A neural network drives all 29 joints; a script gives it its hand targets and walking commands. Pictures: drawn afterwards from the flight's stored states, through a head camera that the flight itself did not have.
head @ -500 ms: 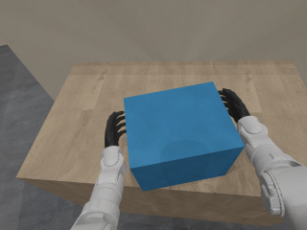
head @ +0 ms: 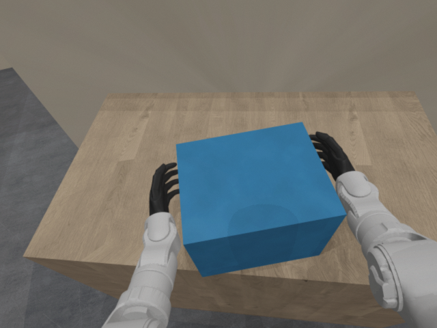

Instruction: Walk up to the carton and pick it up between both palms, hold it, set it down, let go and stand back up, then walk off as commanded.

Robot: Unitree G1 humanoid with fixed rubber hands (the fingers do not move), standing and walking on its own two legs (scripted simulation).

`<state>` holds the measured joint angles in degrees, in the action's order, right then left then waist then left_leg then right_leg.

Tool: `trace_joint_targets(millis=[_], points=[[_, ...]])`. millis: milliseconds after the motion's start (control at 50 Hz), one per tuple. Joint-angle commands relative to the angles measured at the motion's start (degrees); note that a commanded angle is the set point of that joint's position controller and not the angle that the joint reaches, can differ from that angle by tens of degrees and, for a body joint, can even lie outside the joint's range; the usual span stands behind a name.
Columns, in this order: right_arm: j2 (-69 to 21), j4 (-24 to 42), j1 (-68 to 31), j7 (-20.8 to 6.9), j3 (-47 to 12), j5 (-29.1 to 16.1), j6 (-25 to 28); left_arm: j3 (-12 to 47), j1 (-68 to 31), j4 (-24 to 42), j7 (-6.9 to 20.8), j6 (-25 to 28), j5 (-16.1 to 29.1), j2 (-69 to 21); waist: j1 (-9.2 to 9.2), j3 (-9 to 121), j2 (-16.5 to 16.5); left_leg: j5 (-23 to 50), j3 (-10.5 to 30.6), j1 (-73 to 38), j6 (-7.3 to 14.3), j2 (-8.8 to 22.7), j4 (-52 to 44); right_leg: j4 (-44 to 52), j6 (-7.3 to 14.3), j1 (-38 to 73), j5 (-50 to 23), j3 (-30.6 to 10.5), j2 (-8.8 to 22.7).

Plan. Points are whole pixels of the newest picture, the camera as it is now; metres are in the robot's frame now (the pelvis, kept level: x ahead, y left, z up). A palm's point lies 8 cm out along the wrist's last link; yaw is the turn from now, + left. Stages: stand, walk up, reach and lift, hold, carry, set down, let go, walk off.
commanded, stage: reach and lift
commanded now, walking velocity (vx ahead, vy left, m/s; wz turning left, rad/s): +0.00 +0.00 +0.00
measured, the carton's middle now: (250, 202) +0.38 +0.03 -0.03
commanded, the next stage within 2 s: none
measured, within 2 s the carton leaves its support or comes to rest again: leaves its support in 0.28 s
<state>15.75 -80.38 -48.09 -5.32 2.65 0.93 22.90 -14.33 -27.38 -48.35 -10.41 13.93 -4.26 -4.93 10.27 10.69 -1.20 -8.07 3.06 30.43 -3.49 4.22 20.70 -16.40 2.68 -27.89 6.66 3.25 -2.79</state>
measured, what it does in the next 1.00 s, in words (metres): stands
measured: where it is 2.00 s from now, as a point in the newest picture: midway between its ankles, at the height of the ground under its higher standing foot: outside the picture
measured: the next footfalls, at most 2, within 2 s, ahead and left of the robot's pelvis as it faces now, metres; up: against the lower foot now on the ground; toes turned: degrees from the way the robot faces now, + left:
none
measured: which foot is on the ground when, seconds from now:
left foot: down 0.00-1.00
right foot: down 0.00-1.00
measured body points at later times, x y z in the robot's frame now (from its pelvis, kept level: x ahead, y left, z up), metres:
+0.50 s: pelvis -0.02 +0.01 +0.00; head +0.02 +0.00 +0.45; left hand +0.32 +0.22 +0.04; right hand +0.42 -0.12 +0.05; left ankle +0.00 +0.16 -0.74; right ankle -0.01 -0.09 -0.74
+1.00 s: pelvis -0.01 +0.01 +0.01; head -0.02 +0.01 +0.46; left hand +0.34 +0.22 +0.08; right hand +0.41 -0.12 +0.09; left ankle +0.00 +0.16 -0.74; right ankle -0.01 -0.09 -0.74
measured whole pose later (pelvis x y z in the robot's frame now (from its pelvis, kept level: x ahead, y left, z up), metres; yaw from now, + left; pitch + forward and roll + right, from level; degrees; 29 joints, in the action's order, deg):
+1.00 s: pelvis -0.01 +0.01 +0.01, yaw +1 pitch +5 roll -1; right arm 11.0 -58.4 -38.9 0.7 2.6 -2.0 2.9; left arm -14.4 -27.6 -37.3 -8.1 -5.5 -4.3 -2.5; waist 5.8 7.5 -1.2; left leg -7.7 3.0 15.9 -3.3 3.1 18.2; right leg -12.8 1.3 -12.6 5.5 3.3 -1.7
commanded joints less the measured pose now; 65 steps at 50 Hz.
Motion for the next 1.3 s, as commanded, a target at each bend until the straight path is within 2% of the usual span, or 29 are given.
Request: trace_joint_targets(millis=[0,40,160,180,220,240,260,280,340,360,440,480,500,580,600,620,680,740,800,820,860,880,980,1100,1180,1220,1240,1260,1280], points=[[-32.44,17.01,-25.3,-1.88,-6.07,2.85,5.72,14.62,-26.67,11.98,7.61,3.62,-6.29,-27.58,-1.3,28.28,7.39,30.14,-7.01,-10.22,0.61,-4.31,1.43,-3.88,-2.98,28.66,-31.1,-0.23,-0.1],[-32.53,16.62,-25.64,-1.42,-5.48,3.89,5.66,14.27,-26.83,11.61,7.29,3.37,-7.03,-27.86,-1.04,29.32,6.67,29.61,-6.88,-10.61,0.77,-4.27,1.63,-3.89,-2.88,29.52,-30.16,-0.73,-0.05],[-33.14,19.7,-25.42,-0.12,-5.31,4.78,4.68,18.26,-30.62,12.56,8.38,2.49,-4.92,-28.31,-5.0,24.94,6.41,27.09,-6.89,-12.17,0.13,-4.38,0.62,-2.71,-3.07,29.46,-29.03,-0.11,0.39],[-34.09,20.09,-22.46,-0.11,-7.12,4.27,3.61,16.48,-28.22,11.66,8.56,2.05,-5.91,-26.97,-3.12,25.62,6.11,26.52,-6.8,-11.74,0.32,-4.64,-0.02,-1.89,-2.72,31.98,-28.78,-1.47,0.83],[-33.68,21.84,-28.23,-0.67,-7.06,3.8,4.61,16.22,-32.91,13.04,8.06,2.36,-6.23,-27.48,-2.88,27.91,6.22,24.73,-7.2,-10.59,0.34,-4.63,-0.01,-2.82,-3.22,31.99,-26.64,-0.28,0.82],[-35.74,21.14,-23.99,0.72,-6.11,4.83,3.07,18.57,-33.01,12.5,8.57,1.67,-5.07,-27.5,-6.28,24.99,5.77,23.5,-6.53,-10.26,0.39,-5.32,-0.28,-2.13,-3.42,32.5,-27.5,-1.0,1.56],[-34.91,23.68,-26.03,-0.08,-6.49,4.14,3.54,18.59,-32.49,14.62,8.19,2.05,-5.35,-27.97,-5.13,25.29,4.5,24.85,-6.39,-12.35,-0.06,-4.72,0.06,-1.83,-2.95,31.25,-25.21,-0.49,0.97],[-34.08,20.79,-23.19,0.18,-4.64,4.81,2.31,20.15,-31.45,11.13,8.64,0.44,-4.78,-27.97,-7.26,22.92,2.67,23.35,-5.97,-14.81,-0.63,-4.33,-1.4,-0.17,-2.51,28.9,-21.69,-0.1,0.78],[-34.91,26.07,-27.86,-0.58,-6.83,2.16,0.58,20.61,-33.88,13.05,7.97,-0.72,-3.1,-28.33,-4.54,24.07,4.62,19.17,-5.73,-15.38,-0.07,-4.32,-0.63,-0.13,-2.49,27.49,-15.29,-0.26,0.86],[-35.44,27.68,-30.18,-0.63,-6.06,2.85,0.21,20.06,-37.49,14.87,8.04,-0.61,-3.42,-29.25,-5.26,22.98,6.47,18.28,-6.33,-14.84,0.35,-4.29,-1.29,0.4,-2.61,26.54,-12.93,0.13,0.95],[-37.32,26.68,-26.73,-0.57,-5.47,2.09,-3.59,23.72,-37.67,15.83,7.98,-3.63,-2.0,-30.9,-7.84,21.86,4.28,16.16,-5.28,-18.99,-0.32,-4.26,-1.22,1.14,-2.15,25.27,-10.94,0.48,1.02],[-37.28,27.49,-27.41,-0.23,-4.81,2.47,-5.71,19.55,-37.46,11.69,8.86,-5.36,-3.67,-27.44,-7.2,16.74,6.23,10.07,-5.74,-15.97,0.93,-4.84,-2.64,1.95,-3.03,26.0,-6.45,-0.45,2.04],[-38.93,28.24,-28.99,-0.29,-3.97,2.78,-5.97,21.08,-41.49,15.14,8.45,-5.3,-3.38,-29.32,-7.38,19.25,3.87,10.27,-5.88,-15.25,0.82,-4.97,-3.26,1.62,-2.89,26.02,-6.54,-0.53,2.16],[-41.32,27.42,-27.3,-0.01,-4.99,0.97,-9.09,19.69,-41.54,13.95,9.61,-8.01,-3.04,-28.78,-7.67,19.04,7.2,11.3,-6.18,-16.45,1.84,-5.11,-3.29,1.47,-3.65,29.41,-9.79,-1.41,2.83],[-40.23,28.11,-27.99,-0.43,-3.43,1.22,-9.31,19.4,-40.44,13.75,9.54,-9.0,-4.31,-29.53,-8.68,17.76,4.3,11.46,-5.47,-16.88,1.34,-4.89,-3.6,1.36,-3.14,27.87,-9.04,-0.67,2.53],[-41.1,29.38,-28.26,-0.43,-5.8,-0.23,-9.8,19.13,-40.31,15.7,9.4,-9.02,-3.99,-29.17,-6.9,18.11,4.0,12.74,-5.91,-17.12,1.39,-5.21,-3.4,1.42,-3.37,29.64,-10.31,-1.15,2.49],[-42.34,31.57,-29.44,-0.28,-7.54,-2.54,-10.86,19.96,-38.5,15.81,9.74,-10.79,-3.49,-30.38,-6.43,18.61,5.16,14.91,-5.65,-19.08,1.49,-4.93,-3.35,0.63,-3.58,31.44,-12.96,-0.94,1.76],[-44.12,31.6,-26.82,0.68,-8.09,-2.2,-13.14,18.94,-38.88,15.91,11.26,-12.78,-3.85,-28.7,-8.19,15.69,5.36,11.23,-5.92,-16.93,2.07,-6.24,-4.39,1.56,-4.62,33.87,-12.67,-1.96,3.13],[-46.3,37.11,-27.47,1.2,-10.72,-5.33,-13.74,21.34,-40.68,22.63,11.68,-13.46,-2.24,-30.82,-9.0,18.17,6.0,17.96,-5.22,-19.16,1.62,-6.31,-2.89,0.46,-4.61,36.07,-20.11,-1.88,2.38],[-44.89,38.28,-27.84,1.0,-11.9,-5.95,-14.29,20.27,-36.7,20.5,11.86,-14.88,-2.66,-30.74,-8.09,18.1,6.12,17.81,-4.41,-19.31,2.16,-5.93,-3.08,0.72,-4.69,36.18,-19.67,-2.05,2.13],[-46.35,41.06,-28.84,2.12,-11.94,-5.06,-15.04,22.84,-40.72,22.16,12.81,-15.8,-1.72,-30.2,-10.41,18.39,5.74,16.7,-4.96,-18.47,1.83,-6.8,-2.79,0.5,-5.29,37.13,-21.52,-2.19,3.04],[-45.95,37.94,-25.49,2.12,-11.92,-5.19,-15.95,21.61,-37.8,21.14,13.06,-16.56,-2.89,-29.44,-10.24,16.08,5.6,16.54,-5.04,-18.62,1.94,-6.64,-3.28,0.66,-5.1,37.75,-21.56,-2.35,2.79],[-46.53,46.58,-27.84,2.8,-13.74,-5.68,-18.17,25.17,-37.85,26.4,13.85,-19.68,-0.97,-30.81,-11.54,19.93,5.32,17.93,-4.81,-20.57,1.16,-7.37,-2.35,1.03,-5.1,37.15,-21.96,-1.78,2.29],[-46.85,46.89,-25.53,3.47,-14.17,-7.0,-22.13,24.12,-37.05,28.82,14.85,-24.11,-1.93,-29.75,-11.65,14.91,4.25,14.28,-4.27,-21.89,1.49,-7.65,-3.34,1.86,-5.15,36.4,-17.45,-2.13,2.23],[-47.72,50.35,-30.55,3.52,-12.19,-5.51,-23.79,23.84,-40.77,27.11,16.08,-26.91,-1.34,-28.73,-12.15,12.83,6.35,4.22,-4.71,-20.43,2.91,-7.87,-5.12,3.57,-5.37,32.53,-5.64,-1.92,3.25],[-47.01,50.53,-29.38,3.14,-12.24,-7.06,-24.13,26.21,-40.78,29.99,15.85,-27.51,-0.02,-30.97,-12.54,13.61,4.38,8.83,-3.93,-22.86,1.82,-7.25,-4.29,2.32,-4.57,32.27,-8.93,-1.32,2.16],[-44.91,50.87,-29.97,3.28,-10.98,-6.83,-24.62,25.56,-38.49,25.69,16.09,-28.57,-0.63,-31.3,-14.11,11.77,4.66,6.91,-3.61,-23.08,1.52,-7.0,-4.66,2.94,-4.31,31.14,-7.14,-1.38,1.93],[-45.95,51.44,-30.84,3.04,-12.21,-7.5,-24.78,26.7,-40.22,28.55,15.55,-28.67,0.08,-32.16,-12.51,14.92,4.41,7.92,-3.65,-24.68,1.32,-6.91,-4.43,2.67,-4.08,30.59,-7.24,-0.97,1.44],[-43.16,46.9,-26.64,3.28,-9.78,-6.24,-25.79,25.67,-34.55,25.26,15.53,-30.07,-1.66,-33.07,-14.36,11.21,2.15,8.26,-3.14,-24.76,0.24,-6.46,-4.89,3.36,-3.51,29.83,-6.67,-0.36,1.19]])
